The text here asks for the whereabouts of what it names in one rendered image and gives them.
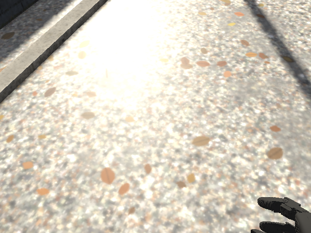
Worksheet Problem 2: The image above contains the right robot hand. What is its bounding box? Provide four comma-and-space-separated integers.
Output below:
251, 197, 311, 233

